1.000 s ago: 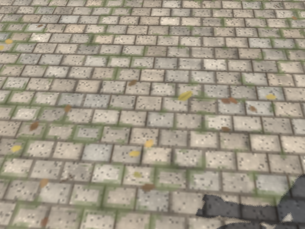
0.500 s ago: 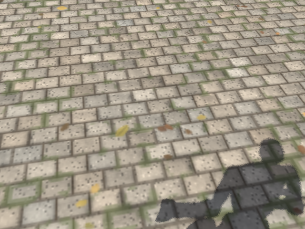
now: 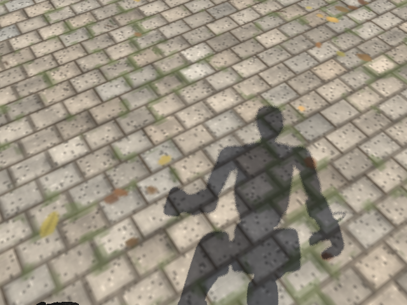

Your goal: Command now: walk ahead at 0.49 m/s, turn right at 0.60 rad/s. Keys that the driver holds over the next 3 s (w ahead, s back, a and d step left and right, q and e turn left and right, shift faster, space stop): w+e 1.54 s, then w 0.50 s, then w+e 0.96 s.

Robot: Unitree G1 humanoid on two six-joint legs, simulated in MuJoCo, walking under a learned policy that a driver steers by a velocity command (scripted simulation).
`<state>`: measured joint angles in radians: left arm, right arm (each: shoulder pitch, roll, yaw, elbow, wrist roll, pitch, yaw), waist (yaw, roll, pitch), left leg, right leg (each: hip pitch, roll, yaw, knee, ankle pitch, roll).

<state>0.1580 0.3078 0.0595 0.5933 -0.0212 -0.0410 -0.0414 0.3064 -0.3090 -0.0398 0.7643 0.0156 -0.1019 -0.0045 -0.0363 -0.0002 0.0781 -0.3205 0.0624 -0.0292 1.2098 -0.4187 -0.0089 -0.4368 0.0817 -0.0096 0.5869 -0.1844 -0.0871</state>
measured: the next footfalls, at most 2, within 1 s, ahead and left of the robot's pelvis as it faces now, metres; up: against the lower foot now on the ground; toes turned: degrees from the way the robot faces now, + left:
left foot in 0.38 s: +0.43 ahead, +0.11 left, +0.00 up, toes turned -17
right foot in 0.90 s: +0.58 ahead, -0.24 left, +0.00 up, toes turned -34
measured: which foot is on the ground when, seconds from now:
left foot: up 0.00-0.36, down 0.38-0.92, up 0.94-1.00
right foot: down 0.00-0.38, up 0.40-0.88, down 0.90-1.00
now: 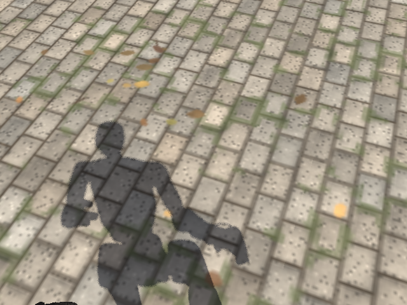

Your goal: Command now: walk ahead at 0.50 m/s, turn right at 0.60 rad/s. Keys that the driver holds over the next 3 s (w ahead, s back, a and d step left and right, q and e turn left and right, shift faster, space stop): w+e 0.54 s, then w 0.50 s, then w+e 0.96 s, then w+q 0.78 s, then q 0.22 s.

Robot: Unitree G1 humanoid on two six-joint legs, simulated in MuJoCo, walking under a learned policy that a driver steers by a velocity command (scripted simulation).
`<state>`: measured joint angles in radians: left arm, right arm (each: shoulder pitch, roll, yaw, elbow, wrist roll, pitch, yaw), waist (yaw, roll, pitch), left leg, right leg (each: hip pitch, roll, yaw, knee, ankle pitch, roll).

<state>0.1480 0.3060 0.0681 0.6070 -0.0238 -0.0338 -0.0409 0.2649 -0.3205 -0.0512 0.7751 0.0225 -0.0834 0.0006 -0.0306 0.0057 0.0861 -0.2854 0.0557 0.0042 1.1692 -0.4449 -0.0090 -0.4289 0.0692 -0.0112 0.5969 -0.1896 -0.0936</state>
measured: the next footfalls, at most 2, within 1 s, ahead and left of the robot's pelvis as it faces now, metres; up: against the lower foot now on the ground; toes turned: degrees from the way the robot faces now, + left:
left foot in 0.38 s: +0.41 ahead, +0.12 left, +0.00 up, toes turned -17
right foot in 0.88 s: +0.57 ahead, -0.23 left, +0.00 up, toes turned -26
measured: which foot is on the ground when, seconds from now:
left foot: up 0.00-0.36, down 0.38-0.90, up 0.92-1.00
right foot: down 0.00-0.40, up 0.42-0.86, down 0.88-1.00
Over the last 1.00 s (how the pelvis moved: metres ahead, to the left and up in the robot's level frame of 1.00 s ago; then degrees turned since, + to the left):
0.52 -0.12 0.00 -36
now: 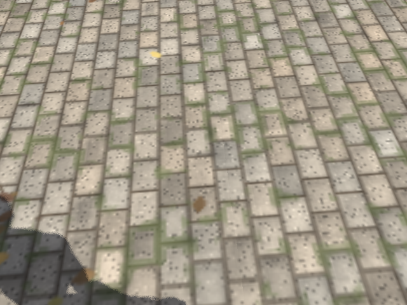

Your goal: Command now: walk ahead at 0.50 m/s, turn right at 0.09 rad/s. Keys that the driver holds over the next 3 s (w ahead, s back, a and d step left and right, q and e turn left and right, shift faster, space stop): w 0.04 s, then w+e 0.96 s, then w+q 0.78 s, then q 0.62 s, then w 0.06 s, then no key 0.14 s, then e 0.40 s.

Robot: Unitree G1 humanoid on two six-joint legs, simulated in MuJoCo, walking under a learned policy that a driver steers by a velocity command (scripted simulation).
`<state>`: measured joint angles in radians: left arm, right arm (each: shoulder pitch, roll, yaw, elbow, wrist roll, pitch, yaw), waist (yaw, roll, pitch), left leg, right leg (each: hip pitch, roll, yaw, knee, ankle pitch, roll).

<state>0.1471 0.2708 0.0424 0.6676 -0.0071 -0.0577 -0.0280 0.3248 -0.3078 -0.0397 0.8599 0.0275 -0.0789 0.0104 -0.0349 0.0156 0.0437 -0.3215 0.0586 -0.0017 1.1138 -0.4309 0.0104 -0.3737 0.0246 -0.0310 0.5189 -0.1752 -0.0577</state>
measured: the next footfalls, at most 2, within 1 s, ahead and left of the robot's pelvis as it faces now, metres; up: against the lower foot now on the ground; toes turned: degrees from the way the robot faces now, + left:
left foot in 0.38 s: +0.40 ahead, +0.13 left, +0.00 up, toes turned -8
right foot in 0.90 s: +0.57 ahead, -0.20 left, +0.00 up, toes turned -28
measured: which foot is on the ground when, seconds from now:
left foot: up 0.00-0.36, down 0.38-0.90, up 0.92-1.00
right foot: down 0.00-0.40, up 0.42-0.88, down 0.90-1.00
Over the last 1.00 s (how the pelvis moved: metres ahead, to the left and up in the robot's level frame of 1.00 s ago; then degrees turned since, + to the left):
0.52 -0.11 0.01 -25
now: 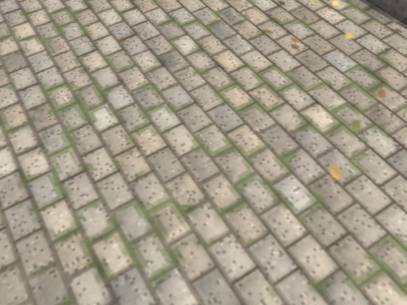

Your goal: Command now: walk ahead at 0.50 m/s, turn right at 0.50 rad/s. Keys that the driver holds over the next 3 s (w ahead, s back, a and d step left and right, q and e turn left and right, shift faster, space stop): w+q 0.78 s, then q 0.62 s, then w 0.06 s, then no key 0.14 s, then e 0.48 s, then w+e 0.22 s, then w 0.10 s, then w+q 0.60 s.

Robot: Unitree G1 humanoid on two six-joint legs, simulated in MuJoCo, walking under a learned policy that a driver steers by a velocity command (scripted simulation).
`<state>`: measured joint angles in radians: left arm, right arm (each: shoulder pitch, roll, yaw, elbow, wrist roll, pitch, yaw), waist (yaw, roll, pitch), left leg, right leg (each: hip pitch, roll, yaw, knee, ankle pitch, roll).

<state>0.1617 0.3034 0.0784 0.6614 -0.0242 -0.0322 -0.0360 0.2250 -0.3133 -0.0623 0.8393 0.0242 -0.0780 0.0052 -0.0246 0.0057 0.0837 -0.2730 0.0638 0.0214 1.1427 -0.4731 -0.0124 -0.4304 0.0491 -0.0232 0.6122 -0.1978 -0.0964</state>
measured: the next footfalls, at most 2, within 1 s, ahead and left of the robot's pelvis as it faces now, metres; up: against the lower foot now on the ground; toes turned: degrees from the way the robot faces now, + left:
left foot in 0.46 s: +0.45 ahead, +0.13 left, +0.00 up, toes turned +8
right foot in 0.90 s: +0.76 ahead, -0.01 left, +0.00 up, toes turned +26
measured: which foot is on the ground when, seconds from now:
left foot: up 0.00-0.44, down 0.46-0.90, up 0.92-1.00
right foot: down 0.00-0.48, up 0.50-0.88, down 0.90-1.00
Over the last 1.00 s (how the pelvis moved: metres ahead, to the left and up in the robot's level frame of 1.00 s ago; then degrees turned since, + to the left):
0.50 -0.08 -0.01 -29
